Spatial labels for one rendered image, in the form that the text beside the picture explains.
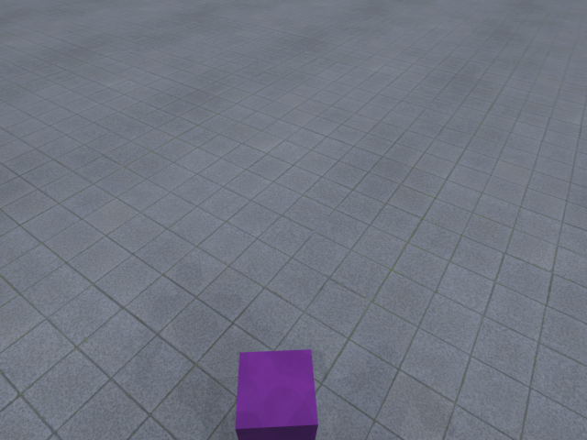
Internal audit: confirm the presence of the carton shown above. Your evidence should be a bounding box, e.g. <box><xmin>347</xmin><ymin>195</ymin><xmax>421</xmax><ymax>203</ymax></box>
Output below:
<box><xmin>235</xmin><ymin>349</ymin><xmax>318</xmax><ymax>440</ymax></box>

